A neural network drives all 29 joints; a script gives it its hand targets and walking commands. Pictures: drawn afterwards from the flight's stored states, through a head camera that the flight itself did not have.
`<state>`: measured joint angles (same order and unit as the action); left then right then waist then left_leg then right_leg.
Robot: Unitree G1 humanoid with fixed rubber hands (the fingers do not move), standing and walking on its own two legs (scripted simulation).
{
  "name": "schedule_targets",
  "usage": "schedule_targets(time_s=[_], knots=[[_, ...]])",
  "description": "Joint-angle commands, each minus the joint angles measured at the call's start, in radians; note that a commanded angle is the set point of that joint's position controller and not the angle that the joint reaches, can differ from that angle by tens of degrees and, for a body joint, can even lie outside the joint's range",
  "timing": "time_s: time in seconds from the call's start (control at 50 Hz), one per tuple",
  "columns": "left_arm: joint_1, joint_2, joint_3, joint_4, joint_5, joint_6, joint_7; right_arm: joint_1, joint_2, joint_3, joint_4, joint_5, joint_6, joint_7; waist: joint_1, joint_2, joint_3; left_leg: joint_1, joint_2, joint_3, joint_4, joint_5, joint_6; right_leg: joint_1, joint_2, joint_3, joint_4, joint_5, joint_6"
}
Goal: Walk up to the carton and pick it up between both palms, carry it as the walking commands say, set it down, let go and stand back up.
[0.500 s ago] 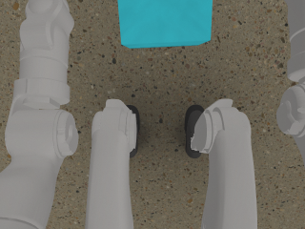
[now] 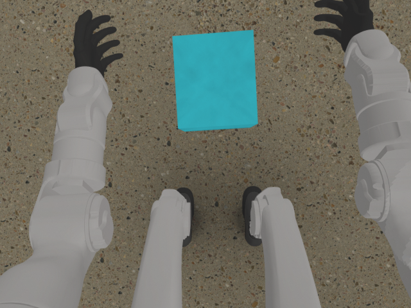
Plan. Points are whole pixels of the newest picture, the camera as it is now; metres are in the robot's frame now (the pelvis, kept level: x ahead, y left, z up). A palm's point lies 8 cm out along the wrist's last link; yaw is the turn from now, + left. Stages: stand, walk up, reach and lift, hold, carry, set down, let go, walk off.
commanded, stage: set down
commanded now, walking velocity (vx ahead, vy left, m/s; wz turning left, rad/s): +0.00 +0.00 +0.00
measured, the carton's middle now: (215, 86) +0.55 +0.00 -0.48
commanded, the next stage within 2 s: let go in 0.38 s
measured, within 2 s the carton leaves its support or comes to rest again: neither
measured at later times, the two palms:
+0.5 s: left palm (51, 46) +0.50 +0.21 +0.00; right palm out of the picture +0.53 -0.21 +0.01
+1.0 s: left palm out of the picture +0.33 +0.24 +0.10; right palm out of the picture +0.36 -0.24 +0.09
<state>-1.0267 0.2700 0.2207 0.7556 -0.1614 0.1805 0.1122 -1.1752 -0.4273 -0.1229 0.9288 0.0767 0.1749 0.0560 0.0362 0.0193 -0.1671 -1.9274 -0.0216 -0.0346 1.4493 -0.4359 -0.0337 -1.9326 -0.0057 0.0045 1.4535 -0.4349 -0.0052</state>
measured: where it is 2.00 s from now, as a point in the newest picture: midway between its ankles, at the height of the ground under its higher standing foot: (218, 226)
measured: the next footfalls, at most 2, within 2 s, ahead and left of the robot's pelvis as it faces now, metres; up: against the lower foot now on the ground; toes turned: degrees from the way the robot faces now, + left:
none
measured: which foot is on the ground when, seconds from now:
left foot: down 0.00-1.00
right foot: down 0.00-1.00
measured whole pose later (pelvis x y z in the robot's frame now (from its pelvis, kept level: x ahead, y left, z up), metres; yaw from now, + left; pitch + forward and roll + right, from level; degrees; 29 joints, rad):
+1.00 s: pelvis +0.08 +0.00 +0.18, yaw +0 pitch +25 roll +0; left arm -0.09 0.18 0.14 0.51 -0.04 0.08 -0.04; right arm -0.20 -0.21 -0.20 0.61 -0.03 0.06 0.06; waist 0.03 0.02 -0.14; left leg -0.82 -0.01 -0.03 0.69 -0.30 -0.01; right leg -0.82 0.00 0.00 0.69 -0.29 0.01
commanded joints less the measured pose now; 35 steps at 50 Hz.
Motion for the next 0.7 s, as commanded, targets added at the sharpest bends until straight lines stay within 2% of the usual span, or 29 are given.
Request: schedule_targets(time_s=[0.0, 0.02, 0.04, 0.08, 0.1, 0.14, 0.16, 0.2, 0.22, 0.24, 0.26, 0.28, 0.3, 0.32, 0.4, 0.42, 0.44, 0.46, 0.52, 0.56, 0.58, 0.6, 0.62, 0.64, 0.66, 0.68], knots=[[-0.151, 0.085, 0.094, -0.172, 0.084, -0.014, -0.032, -0.187, -0.149, -0.136, -0.167, -0.027, -0.009, 0.011, -0.029, -0.079, -0.997, 0.612, -0.045, 0.137, -0.185, 0.288, -0.013, 0.841, 0.066, -0.002, -0.205, 0.377, 0.011], [-0.148, 0.07, 0.086, -0.17, 0.085, -0.015, -0.036, -0.168, -0.112, -0.113, -0.151, -0.01, -0.005, 0.014, -0.019, -0.065, -0.987, 0.647, -0.045, 0.133, -0.207, 0.308, -0.012, 0.86, 0.069, 0.001, -0.224, 0.397, 0.01], [-0.141, 0.066, 0.087, -0.21, 0.083, -0.015, -0.039, -0.166, -0.128, -0.122, -0.194, -0.012, -0.006, 0.018, -0.025, -0.067, -1.036, 0.677, -0.048, 0.134, -0.22, 0.336, -0.015, 0.9, 0.069, 0.0, -0.239, 0.435, 0.009], [-0.097, 0.059, 0.091, -0.204, 0.087, -0.01, -0.045, -0.139, -0.122, -0.123, -0.205, -0.014, -0.005, 0.022, -0.024, -0.077, -1.043, 0.723, -0.046, 0.128, -0.257, 0.369, -0.013, 0.96, 0.069, 0.002, -0.274, 0.478, 0.012], [-0.086, 0.064, 0.093, -0.229, 0.094, -0.011, -0.045, -0.13, -0.116, -0.126, -0.228, -0.01, -0.006, 0.023, -0.013, -0.058, -1.071, 0.767, -0.046, 0.127, -0.278, 0.407, -0.013, 0.979, 0.071, 0.004, -0.288, 0.519, 0.01], [-0.067, 0.058, 0.103, -0.25, 0.097, -0.016, -0.054, -0.106, -0.118, -0.121, -0.244, -0.023, -0.011, 0.029, -0.018, -0.091, -1.039, 0.738, -0.047, 0.124, -0.313, 0.411, -0.011, 1.055, 0.065, 0.018, -0.321, 0.565, 0.011], [-0.041, 0.041, 0.101, -0.213, 0.102, -0.016, -0.062, -0.101, -0.108, -0.123, -0.247, -0.024, -0.014, 0.033, -0.012, -0.091, -1.004, 0.749, -0.041, 0.115, -0.339, 0.437, -0.009, 1.05, 0.064, 0.021, -0.343, 0.587, 0.012], [0.014, 0.024, 0.107, -0.234, 0.115, -0.028, -0.07, -0.041, -0.098, -0.134, -0.25, -0.037, -0.024, 0.037, -0.014, -0.087, -1.014, 0.774, -0.044, 0.112, -0.38, 0.483, -0.013, 1.139, 0.06, 0.033, -0.376, 0.681, 0.011], [0.039, 0.008, 0.106, -0.198, 0.123, -0.034, -0.072, -0.032, -0.083, -0.128, -0.208, -0.04, -0.029, 0.041, -0.004, -0.09, -0.962, 0.762, -0.044, 0.107, -0.399, 0.482, -0.014, 1.137, 0.058, 0.039, -0.386, 0.694, 0.011], [0.062, -0.002, 0.108, -0.148, 0.13, -0.041, -0.074, 0.002, -0.086, -0.141, -0.146, -0.062, -0.037, 0.043, -0.019, -0.103, -0.889, 0.721, -0.042, 0.104, -0.416, 0.47, -0.019, 1.129, 0.05, 0.041, -0.399, 0.705, 0.012], [0.057, -0.008, 0.112, -0.143, 0.147, -0.053, -0.079, 0.006, -0.062, -0.146, -0.145, -0.068, -0.049, 0.049, -0.013, -0.102, -0.842, 0.734, -0.037, 0.091, -0.436, 0.479, -0.016, 1.099, 0.049, 0.036, -0.413, 0.698, 0.012], [0.071, -0.045, 0.093, -0.074, 0.157, -0.06, -0.083, 0.007, -0.036, -0.141, -0.1, -0.073, -0.06, 0.056, -0.023, -0.093, -0.772, 0.735, -0.034, 0.083, -0.443, 0.483, -0.019, 1.048, 0.048, 0.033, -0.426, 0.69, 0.012], [0.05, -0.035, 0.103, -0.103, 0.166, -0.072, -0.083, 0.005, -0.033, -0.143, -0.08, -0.076, -0.068, 0.059, -0.015, -0.089, -0.765, 0.738, -0.033, 0.082, -0.451, 0.49, -0.025, 1.061, 0.042, 0.039, -0.433, 0.705, 0.011], [0.027, -0.043, 0.099, -0.107, 0.171, -0.081, -0.081, 0.0, -0.03, -0.155, -0.075, -0.087, -0.077, 0.063, -0.031, -0.09, -0.761, 0.735, -0.031, 0.078, -0.455, 0.501, -0.029, 1.058, 0.042, 0.035, -0.431, 0.728, 0.008], [0.061, -0.038, 0.101, -0.1, 0.197, -0.089, -0.066, 0.083, -0.022, -0.197, -0.031, -0.126, -0.082, 0.058, -0.031, -0.047, -0.843, 0.889, -0.028, 0.072, -0.46, 0.569, -0.042, 1.049, 0.048, 0.021, -0.445, 0.744, 0.011], [0.088, -0.031, 0.102, -0.105, 0.203, -0.087, -0.064, 0.119, -0.039, -0.221, -0.049, -0.151, -0.08, 0.047, -0.044, -0.049, -0.9, 0.937, -0.031, 0.073, -0.45, 0.592, -0.042, 1.052, 0.053, 0.014, -0.445, 0.754, 0.015], [0.102, -0.032, 0.08, -0.122, 0.199, -0.083, -0.064, 0.142, -0.025, -0.213, -0.074, -0.154, -0.078, 0.042, -0.034, -0.032, -0.939, 0.965, -0.03, 0.08, -0.444, 0.606, -0.04, 1.061, 0.054, 0.01, -0.433, 0.771, 0.017], [0.151, -0.037, 0.07, -0.121, 0.201, -0.08, -0.065, 0.209, -0.018, -0.216, -0.075, -0.16, -0.076, 0.035, -0.042, -0.02, -0.944, 1.014, -0.03, 0.074, -0.451, 0.635, -0.04, 1.049, 0.06, 0.001, -0.447, 0.766, 0.022], [0.236, -0.009, 0.035, -0.239, 0.187, -0.08, -0.082, 0.294, -0.009, -0.191, -0.249, -0.174, -0.077, 0.009, -0.033, -0.053, -1.041, 1.008, -0.038, 0.085, -0.461, 0.617, -0.024, 1.169, 0.06, 0.005, -0.435, 0.821, 0.034], [0.364, -0.02, -0.01, -0.268, 0.185, -0.067, -0.096, 0.368, -0.014, -0.166, -0.389, -0.171, -0.08, -0.006, -0.031, -0.032, -1.066, 1.142, -0.029, 0.067, -0.476, 0.666, -0.016, 1.16, 0.07, -0.008, -0.47, 0.784, 0.035], [0.38, 0.001, -0.025, -0.316, 0.176, -0.064, -0.106, 0.397, 0.0, -0.14, -0.441, -0.156, -0.078, -0.005, -0.026, -0.038, -1.07, 1.179, -0.024, 0.061, -0.491, 0.67, -0.008, 1.176, 0.072, -0.012, -0.484, 0.761, 0.034], [0.42, -0.003, -0.052, -0.343, 0.171, -0.057, -0.119, 0.443, 0.012, -0.119, -0.464, -0.152, -0.072, -0.006, -0.026, -0.015, -1.041, 1.215, -0.021, 0.058, -0.504, 0.646, -0.008, 1.178, 0.07, -0.013, -0.504, 0.714, 0.03], [0.454, 0.001, -0.076, -0.379, 0.156, -0.049, -0.132, 0.461, 0.015, -0.098, -0.547, -0.147, -0.067, -0.008, -0.031, -0.033, -1.041, 1.25, -0.016, 0.053, -0.512, 0.654, -0.004, 1.203, 0.073, -0.022, -0.516, 0.701, 0.028], [0.456, 0.019, -0.075, -0.407, 0.16, -0.044, -0.141, 0.474, 0.039, -0.086, -0.568, -0.135, -0.058, -0.007, -0.025, -0.035, -0.973, 1.238, -0.015, 0.053, -0.533, 0.594, 0.003, 1.22, 0.071, -0.019, -0.537, 0.647, 0.025], [0.54, 0.005, -0.079, -0.384, 0.165, -0.04, -0.151, 0.55, 0.059, -0.074, -0.546, -0.142, -0.053, -0.003, -0.015, -0.021, -0.935, 1.27, -0.014, 0.056, -0.553, 0.577, 0.0, 1.241, 0.068, -0.023, -0.553, 0.616, 0.02], [0.524, 0.031, -0.07, -0.4, 0.169, -0.044, -0.156, 0.54, 0.065, -0.061, -0.569, -0.124, -0.052, 0.0, -0.005, -0.011, -0.865, 1.224, -0.017, 0.057, -0.568, 0.517, 0.001, 1.25, 0.063, -0.014, -0.568, 0.578, 0.018]])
